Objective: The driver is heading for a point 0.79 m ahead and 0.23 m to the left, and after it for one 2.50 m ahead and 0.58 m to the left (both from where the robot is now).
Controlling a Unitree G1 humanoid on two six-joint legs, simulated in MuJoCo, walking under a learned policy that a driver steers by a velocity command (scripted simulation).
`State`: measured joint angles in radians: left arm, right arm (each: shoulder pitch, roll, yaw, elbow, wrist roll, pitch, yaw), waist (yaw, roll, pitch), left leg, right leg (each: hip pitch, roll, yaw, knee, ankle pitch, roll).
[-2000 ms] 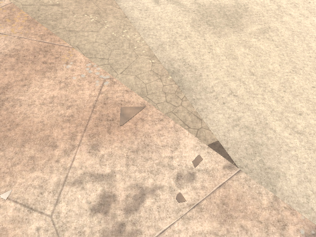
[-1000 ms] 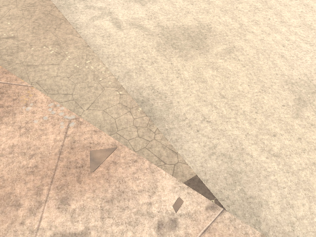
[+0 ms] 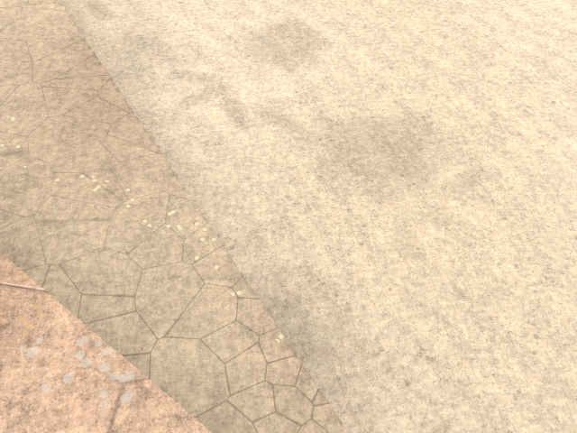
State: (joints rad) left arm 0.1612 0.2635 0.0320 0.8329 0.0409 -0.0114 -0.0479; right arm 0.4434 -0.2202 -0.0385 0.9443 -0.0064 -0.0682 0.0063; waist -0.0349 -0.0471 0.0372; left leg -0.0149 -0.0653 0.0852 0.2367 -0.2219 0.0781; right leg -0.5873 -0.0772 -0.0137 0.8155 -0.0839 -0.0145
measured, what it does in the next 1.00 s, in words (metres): walks ahead, turning left: right foot, then left foot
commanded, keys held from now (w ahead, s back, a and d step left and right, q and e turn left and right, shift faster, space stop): w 0.14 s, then w+q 0.86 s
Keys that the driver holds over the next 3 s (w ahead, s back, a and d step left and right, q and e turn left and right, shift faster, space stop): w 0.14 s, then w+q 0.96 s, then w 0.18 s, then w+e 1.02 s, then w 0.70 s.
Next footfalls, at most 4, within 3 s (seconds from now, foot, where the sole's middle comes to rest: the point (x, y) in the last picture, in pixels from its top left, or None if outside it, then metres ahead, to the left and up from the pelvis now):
0.14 right None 0.19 -0.08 -0.78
0.74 left None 0.43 0.12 -0.78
1.16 right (246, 341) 0.80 0.09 -0.92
1.58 left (116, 319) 0.87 0.46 -0.92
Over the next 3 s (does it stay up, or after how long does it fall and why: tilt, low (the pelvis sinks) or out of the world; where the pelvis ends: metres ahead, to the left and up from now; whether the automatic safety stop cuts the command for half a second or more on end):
stays up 1.51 0.49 -0.15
